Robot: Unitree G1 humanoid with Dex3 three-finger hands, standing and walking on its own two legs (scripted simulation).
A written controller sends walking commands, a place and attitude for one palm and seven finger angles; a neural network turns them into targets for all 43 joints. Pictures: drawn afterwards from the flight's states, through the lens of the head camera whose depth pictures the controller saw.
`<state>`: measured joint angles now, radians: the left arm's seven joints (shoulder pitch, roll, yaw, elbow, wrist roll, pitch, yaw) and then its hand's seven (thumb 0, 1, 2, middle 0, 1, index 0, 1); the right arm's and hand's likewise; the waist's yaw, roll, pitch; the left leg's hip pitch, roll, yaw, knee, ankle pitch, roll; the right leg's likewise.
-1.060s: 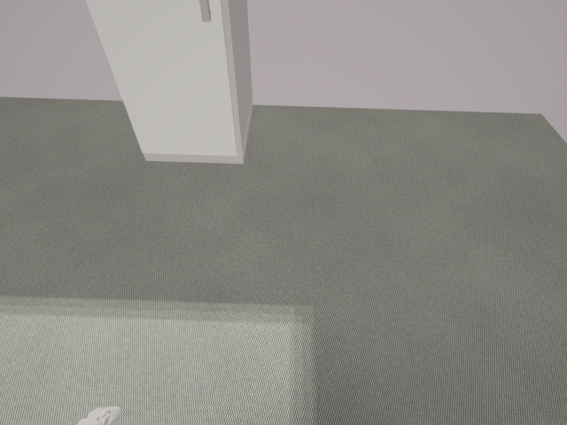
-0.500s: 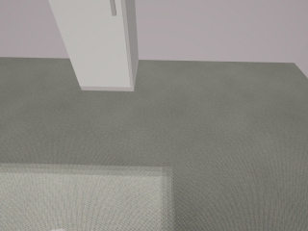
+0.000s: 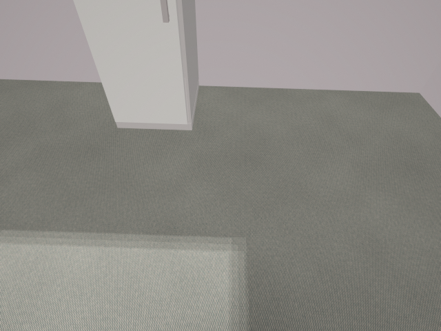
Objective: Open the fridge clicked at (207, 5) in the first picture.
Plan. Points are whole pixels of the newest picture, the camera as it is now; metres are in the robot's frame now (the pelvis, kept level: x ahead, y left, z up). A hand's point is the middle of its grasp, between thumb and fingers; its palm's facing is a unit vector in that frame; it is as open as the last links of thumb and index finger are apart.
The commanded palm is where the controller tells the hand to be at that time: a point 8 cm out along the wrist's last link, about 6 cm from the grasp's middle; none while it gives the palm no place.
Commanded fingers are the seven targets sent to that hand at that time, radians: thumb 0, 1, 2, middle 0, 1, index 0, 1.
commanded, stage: look at it before walking up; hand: right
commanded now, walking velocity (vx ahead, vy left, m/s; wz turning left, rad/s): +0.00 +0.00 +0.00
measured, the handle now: out of the picture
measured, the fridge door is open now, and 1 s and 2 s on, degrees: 0 0 0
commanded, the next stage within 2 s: walk to a spot facing it in 0.48 s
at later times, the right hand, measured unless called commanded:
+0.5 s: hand out of the picture +0.08 -0.25 -0.16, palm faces -0.03 +0.94 -0.33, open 7.4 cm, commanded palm none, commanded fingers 0.00 -0.90 -0.90 0.20 0.30 0.20 0.30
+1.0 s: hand out of the picture +0.06 -0.18 -0.18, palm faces -0.11 +0.96 -0.25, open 7.4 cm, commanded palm none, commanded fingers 0.00 -0.90 -0.90 0.20 0.30 0.20 0.30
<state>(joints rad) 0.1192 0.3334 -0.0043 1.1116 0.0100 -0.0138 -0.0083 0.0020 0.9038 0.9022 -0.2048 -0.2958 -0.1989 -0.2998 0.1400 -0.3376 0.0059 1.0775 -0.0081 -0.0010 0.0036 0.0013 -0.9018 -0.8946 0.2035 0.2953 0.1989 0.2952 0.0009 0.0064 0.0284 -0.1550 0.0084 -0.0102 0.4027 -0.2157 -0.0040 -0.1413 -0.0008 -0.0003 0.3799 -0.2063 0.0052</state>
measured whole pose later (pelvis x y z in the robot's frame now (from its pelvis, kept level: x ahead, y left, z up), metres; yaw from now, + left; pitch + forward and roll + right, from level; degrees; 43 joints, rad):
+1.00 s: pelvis +0.01 +0.02 -0.03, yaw +10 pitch -1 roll -1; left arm 0.18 0.24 0.03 1.00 0.02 0.05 -0.01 0.00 0.90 0.90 -0.20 -0.30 -0.20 -0.30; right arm 0.31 -0.21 -0.04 0.95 -0.02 0.02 0.02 0.00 -0.90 -0.89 0.20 0.29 0.20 0.29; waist -0.04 -0.03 0.04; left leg -0.31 -0.04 0.02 0.69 -0.37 0.05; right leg -0.36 -0.08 -0.07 0.93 -0.51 0.03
